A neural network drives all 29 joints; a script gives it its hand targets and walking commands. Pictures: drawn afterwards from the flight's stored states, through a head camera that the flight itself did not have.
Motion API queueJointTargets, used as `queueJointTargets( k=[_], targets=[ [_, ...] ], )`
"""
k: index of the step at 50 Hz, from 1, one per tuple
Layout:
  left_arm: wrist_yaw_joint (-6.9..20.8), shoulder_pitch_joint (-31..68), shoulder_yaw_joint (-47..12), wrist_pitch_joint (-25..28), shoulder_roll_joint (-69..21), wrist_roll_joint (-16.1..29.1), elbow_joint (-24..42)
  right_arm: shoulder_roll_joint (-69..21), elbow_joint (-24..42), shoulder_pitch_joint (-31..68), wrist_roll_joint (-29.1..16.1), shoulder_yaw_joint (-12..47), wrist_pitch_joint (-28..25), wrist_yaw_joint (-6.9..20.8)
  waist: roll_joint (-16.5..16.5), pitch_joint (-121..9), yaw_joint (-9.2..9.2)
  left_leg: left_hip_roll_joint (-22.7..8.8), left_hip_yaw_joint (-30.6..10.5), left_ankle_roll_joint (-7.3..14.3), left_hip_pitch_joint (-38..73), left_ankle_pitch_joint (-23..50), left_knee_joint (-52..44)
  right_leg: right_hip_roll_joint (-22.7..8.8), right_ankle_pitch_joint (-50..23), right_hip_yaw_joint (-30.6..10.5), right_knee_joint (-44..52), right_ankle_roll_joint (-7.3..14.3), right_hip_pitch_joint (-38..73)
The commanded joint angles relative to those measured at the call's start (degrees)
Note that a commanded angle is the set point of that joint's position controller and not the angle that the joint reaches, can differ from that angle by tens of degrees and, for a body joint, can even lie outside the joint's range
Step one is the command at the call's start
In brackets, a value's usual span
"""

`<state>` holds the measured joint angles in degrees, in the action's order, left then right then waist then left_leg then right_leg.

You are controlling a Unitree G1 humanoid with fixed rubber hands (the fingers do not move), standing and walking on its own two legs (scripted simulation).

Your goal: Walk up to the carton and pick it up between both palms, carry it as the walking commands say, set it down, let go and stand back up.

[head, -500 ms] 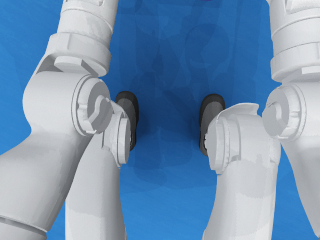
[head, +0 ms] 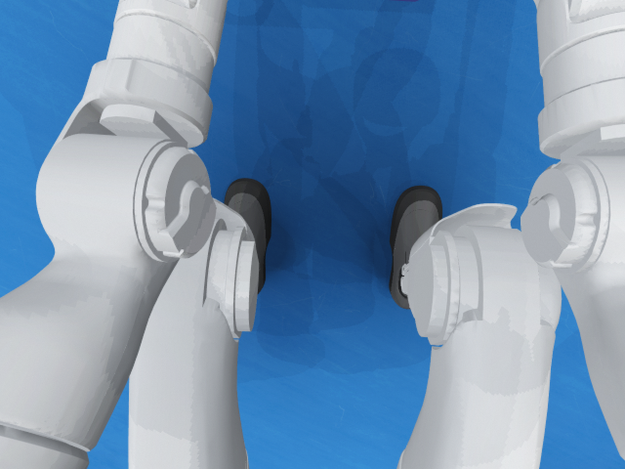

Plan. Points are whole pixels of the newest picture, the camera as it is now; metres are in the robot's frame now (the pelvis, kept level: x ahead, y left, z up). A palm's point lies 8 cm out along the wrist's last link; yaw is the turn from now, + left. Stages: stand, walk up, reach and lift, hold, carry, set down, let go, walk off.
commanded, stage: set down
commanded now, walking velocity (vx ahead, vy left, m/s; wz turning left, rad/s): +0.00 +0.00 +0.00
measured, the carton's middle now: out of the picture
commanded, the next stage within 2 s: none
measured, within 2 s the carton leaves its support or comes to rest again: neither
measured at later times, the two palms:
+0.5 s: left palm out of the picture +0.55 +0.09 -0.23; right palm out of the picture +0.55 -0.17 -0.23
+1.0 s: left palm out of the picture +0.55 +0.09 -0.23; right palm out of the picture +0.54 -0.18 -0.24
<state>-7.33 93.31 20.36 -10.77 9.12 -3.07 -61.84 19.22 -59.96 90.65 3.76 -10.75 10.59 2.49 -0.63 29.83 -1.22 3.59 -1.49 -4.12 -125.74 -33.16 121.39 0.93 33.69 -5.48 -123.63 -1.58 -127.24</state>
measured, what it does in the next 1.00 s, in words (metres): stands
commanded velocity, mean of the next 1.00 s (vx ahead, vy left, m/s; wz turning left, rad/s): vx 0.00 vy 0.00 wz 0.00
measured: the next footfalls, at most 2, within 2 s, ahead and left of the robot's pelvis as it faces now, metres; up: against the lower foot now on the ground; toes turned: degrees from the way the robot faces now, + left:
none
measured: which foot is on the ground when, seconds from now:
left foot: down 0.00-1.00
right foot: down 0.00-1.00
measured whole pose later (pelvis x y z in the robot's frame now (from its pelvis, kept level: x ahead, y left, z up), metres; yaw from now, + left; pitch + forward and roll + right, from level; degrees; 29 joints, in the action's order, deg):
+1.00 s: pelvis +0.00 +0.00 +0.00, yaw +0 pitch +37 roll +3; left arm -8.1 93.0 20.0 -3.9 9.8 -3.1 -66.4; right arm 19.8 -66.0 90.9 3.6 -10.8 3.7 0.4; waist -1.0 29.9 -1.2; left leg 3.6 -1.5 -4.2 -125.8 -33.9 122.2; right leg 0.7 34.5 -5.4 -124.4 -1.9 -127.2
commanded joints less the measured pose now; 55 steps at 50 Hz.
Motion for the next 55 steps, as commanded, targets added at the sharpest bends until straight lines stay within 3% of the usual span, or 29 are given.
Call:
queueJointTargets(
  k=[1,3,4,7,8,12,14,16,17,19,20,21,24,25,29,30,32,34,35,36,38,40,41,43,46,47,48,51,55],
  targets=[
    [13.8,19.9,-12.8,3.4,-47.5,4.9,5.2,-42.1,3.6,25.2,-4.6,11.8,-2.7,11.7,0.9,-59.5,-3.49,6.5,3.4,3.1,24.9,20.0,0.0,3.6,-21.2,5.8,5.0,2.6,24.7],
    [13.9,18.3,-11.5,3.3,-45.9,3.7,5.3,-43.6,2.0,23.1,-3.7,11.3,-2.0,11.6,2.2,-57.2,-1.19,6.9,3.8,3.1,23.1,19.2,0.2,3.7,-20.3,5.4,5.0,2.7,24.6],
    [14.3,19.9,-12.4,3.3,-46.0,4.4,5.5,-41.6,2.4,23.0,-3.0,11.1,-2.5,11.4,1.8,-57.1,-3.82,6.3,3.2,2.8,23.1,19.1,-0.6,4.0,-20.8,5.8,5.6,2.8,24.3],
    [14.1,21.3,-13.2,3.7,-45.9,4.7,5.5,-43.0,0.2,21.1,-2.1,9.3,-2.2,11.5,1.6,-56.2,-4.59,6.1,2.8,3.0,21.5,18.3,-0.1,3.5,-20.8,5.4,4.6,3.3,23.2],
    [14.2,18.5,-12.5,3.1,-44.7,3.6,5.2,-40.0,2.2,22.8,-2.8,9.7,-2.4,12.0,-1.3,-55.4,-2.15,6.4,2.9,2.7,23.6,18.9,-0.4,3.5,-21.2,5.0,4.6,3.0,22.3],
    [14.4,19.1,-11.2,3.6,-44.0,3.9,4.8,-40.6,0.4,21.4,-2.5,10.4,-2.0,11.6,2.0,-53.6,-3.19,6.2,3.4,3.1,20.7,18.1,0.4,3.3,-20.4,4.6,5.4,2.7,24.3],
    [14.2,17.2,-11.8,3.4,-44.4,1.5,2.5,-40.5,1.7,23.6,-3.2,10.0,-2.5,12.1,-2.1,-53.9,-1.29,5.8,2.6,3.3,22.0,17.9,-0.2,3.3,-21.4,4.4,4.0,3.2,22.2],
    [14.1,17.6,-11.7,3.9,-42.9,3.3,4.0,-39.0,0.2,21.4,-2.5,8.6,-2.9,11.6,0.4,-53.1,-5.10,6.5,2.2,3.0,21.4,17.8,-0.8,3.4,-20.1,6.0,5.1,2.7,22.6],
    [14.0,15.7,-10.7,4.1,-43.6,1.9,3.0,-41.1,0.0,19.6,-1.8,9.2,-2.8,11.5,-1.6,-51.9,-1.12,6.2,3.8,2.4,21.1,18.3,0.4,3.4,-20.1,3.5,5.4,3.2,21.7],
    [14.3,17.1,-9.5,3.7,-42.5,3.0,0.3,-37.8,-0.1,21.2,-0.6,9.7,-2.9,10.9,2.9,-50.7,-3.67,6.1,3.1,3.1,18.5,16.5,0.0,3.0,-20.0,4.4,5.5,2.6,25.8],
    [14.1,15.3,-9.5,3.9,-43.0,0.9,1.6,-40.1,-0.1,20.0,-1.6,7.8,-3.0,11.4,-1.0,-50.7,-0.54,6.2,3.8,2.7,19.1,17.6,-0.6,3.5,-20.6,3.6,5.7,2.8,23.7],
    [14.0,16.1,-10.3,4.4,-43.0,1.5,4.4,-39.8,-1.4,19.5,-1.2,8.0,-2.7,11.4,0.8,-50.3,-3.42,6.1,2.7,2.9,19.9,17.9,-0.1,3.5,-19.5,3.8,5.5,3.1,21.9],
    [13.7,15.8,-10.2,4.5,-42.9,3.1,2.0,-36.6,2.0,23.2,-1.8,9.3,-3.9,10.6,1.3,-53.5,-3.60,6.1,3.4,2.8,20.0,17.7,1.2,3.1,-20.9,4.3,5.0,2.6,24.9],
    [13.9,15.5,-9.1,4.1,-41.0,1.8,1.1,-37.7,0.4,22.4,-1.5,8.7,-3.1,10.8,0.2,-51.7,-1.59,6.2,4.1,2.7,18.9,16.0,0.2,3.0,-19.7,3.5,5.4,2.8,25.1],
    [13.1,18.6,-10.0,5.1,-38.8,3.3,4.2,-35.0,0.7,20.7,-0.9,8.6,-3.5,10.2,2.4,-52.1,-4.76,5.9,2.3,2.3,20.6,18.5,0.6,3.1,-22.1,5.0,4.9,2.6,24.4],
    [12.6,14.9,-8.1,5.0,-38.1,1.3,0.4,-34.3,-1.5,20.5,0.0,6.0,-3.7,9.8,-1.0,-51.2,-2.52,6.1,3.4,2.0,19.8,17.8,-0.2,2.9,-21.0,4.2,4.8,2.5,23.5],
    [12.3,16.9,-9.0,5.1,-38.2,1.8,2.2,-31.9,-1.9,17.9,0.4,6.7,-3.8,9.5,-0.5,-51.4,-4.88,5.5,3.4,1.5,20.8,17.0,-0.2,2.9,-21.5,4.9,5.0,3.1,25.4],
    [11.6,16.6,-7.1,4.9,-33.7,-0.1,1.4,-32.2,-3.1,19.4,-0.1,4.6,-3.7,9.2,-0.3,-51.1,-2.28,5.7,3.2,2.2,22.1,17.3,-0.6,3.0,-19.5,4.5,5.3,2.3,22.4],
    [11.9,15.4,-8.0,5.0,-35.0,1.2,0.0,-27.6,-0.3,19.2,0.3,5.2,-4.6,8.4,-1.2,-52.7,-3.98,5.5,3.1,1.3,24.3,18.2,-0.1,3.1,-19.8,5.3,5.2,2.2,23.5],
    [10.8,16.7,-8.3,5.6,-32.1,1.1,2.4,-28.6,0.0,19.9,-0.7,5.5,-4.5,8.5,-1.4,-52.5,-1.88,5.5,3.3,1.6,23.2,18.1,-0.6,2.6,-20.9,5.0,4.5,2.4,24.3],
    [9.5,16.2,-6.3,5.9,-27.9,0.3,2.9,-20.6,-0.8,17.7,1.4,3.4,-5.3,6.3,-0.6,-53.3,-4.23,5.1,2.6,0.7,23.5,18.7,0.4,2.7,-20.7,4.2,5.1,2.7,24.5],
    [8.1,15.5,-4.5,6.4,-23.7,0.1,1.1,-20.2,-1.4,18.2,-0.1,3.8,-5.4,6.0,0.7,-53.6,-1.83,5.1,3.5,1.0,22.4,18.1,-0.1,2.4,-19.9,4.5,4.8,2.4,24.9],
    [7.6,13.3,-5.5,6.4,-24.4,0.3,0.8,-15.9,-1.8,17.0,0.6,3.5,-5.9,5.0,-0.6,-55.9,-3.65,5.5,3.0,0.2,24.5,18.5,-0.9,2.5,-20.6,4.9,5.0,2.4,27.0],
    [4.6,12.9,-2.2,7.7,-13.9,-1.4,1.6,-7.4,1.2,18.3,-0.2,1.4,-7.5,2.4,-0.5,-57.5,-0.07,4.8,3.6,0.2,27.8,21.2,0.0,2.7,-21.0,4.4,5.7,1.7,26.7],
    [1.7,9.7,-3.1,8.3,-2.1,0.7,0.1,5.7,-3.0,14.9,0.1,-0.2,-7.6,-1.3,1.0,-58.8,-3.00,4.9,3.2,-0.1,26.9,20.2,0.2,2.1,-21.1,5.3,5.2,1.6,27.7],
    [0.5,10.6,-3.4,9.6,2.3,1.7,3.3,5.2,-2.9,13.1,-1.5,0.6,-7.8,-1.9,0.2,-60.9,-1.07,5.0,4.7,-0.8,27.2,20.8,0.5,2.5,-22.1,5.1,5.3,1.7,28.3],
    [0.0,9.9,-4.9,9.9,2.9,2.2,1.9,10.3,0.2,16.3,-2.5,-0.7,-9.2,-3.2,-1.3,-62.8,-3.03,4.1,3.2,-0.1,29.6,23.0,1.0,2.1,-24.4,6.1,3.4,1.1,27.4],
    [-2.3,11.1,-5.6,9.5,3.9,4.1,0.1,12.4,-1.9,18.0,-4.5,2.0,-10.0,-4.6,-1.5,-66.1,-2.87,3.5,2.3,-0.7,34.6,29.0,1.5,1.3,-27.1,5.5,3.6,1.0,27.2],
    [-2.8,12.8,-4.8,9.6,7.9,6.8,-0.1,12.0,-3.0,20.5,-8.1,6.5,-9.1,-4.3,2.9,-65.0,0.04,3.1,3.4,0.2,30.7,24.3,0.9,0.6,-24.6,4.6,3.8,0.2,30.0]
  ],
)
